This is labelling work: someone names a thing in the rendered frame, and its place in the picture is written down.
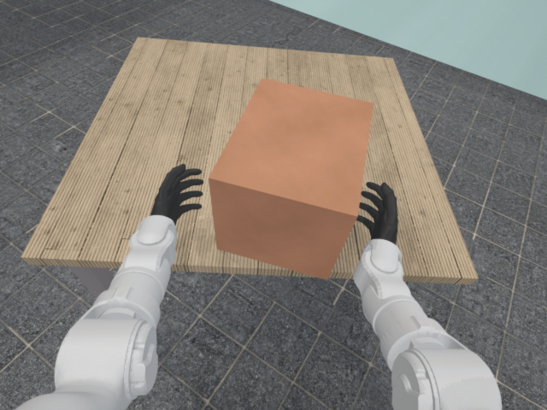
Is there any left robot hand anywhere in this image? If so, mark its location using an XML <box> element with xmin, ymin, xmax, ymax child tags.
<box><xmin>150</xmin><ymin>164</ymin><xmax>203</xmax><ymax>225</ymax></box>

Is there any carton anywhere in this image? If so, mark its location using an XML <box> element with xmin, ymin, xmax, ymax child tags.
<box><xmin>209</xmin><ymin>78</ymin><xmax>373</xmax><ymax>280</ymax></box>

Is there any right robot hand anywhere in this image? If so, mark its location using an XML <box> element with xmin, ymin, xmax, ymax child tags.
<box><xmin>356</xmin><ymin>182</ymin><xmax>398</xmax><ymax>245</ymax></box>

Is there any table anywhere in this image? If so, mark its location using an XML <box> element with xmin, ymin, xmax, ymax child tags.
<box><xmin>21</xmin><ymin>37</ymin><xmax>479</xmax><ymax>298</ymax></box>

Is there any robot left upper arm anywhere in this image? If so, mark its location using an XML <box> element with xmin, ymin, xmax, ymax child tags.
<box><xmin>15</xmin><ymin>319</ymin><xmax>158</xmax><ymax>410</ymax></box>

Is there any robot left forearm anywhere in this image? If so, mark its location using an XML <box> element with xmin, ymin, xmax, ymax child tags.
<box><xmin>54</xmin><ymin>215</ymin><xmax>177</xmax><ymax>386</ymax></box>

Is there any robot right upper arm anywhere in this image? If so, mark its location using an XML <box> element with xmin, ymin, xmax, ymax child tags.
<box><xmin>391</xmin><ymin>348</ymin><xmax>502</xmax><ymax>410</ymax></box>

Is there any robot right forearm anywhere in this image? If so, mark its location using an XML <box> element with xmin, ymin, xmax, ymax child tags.
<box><xmin>353</xmin><ymin>239</ymin><xmax>502</xmax><ymax>408</ymax></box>

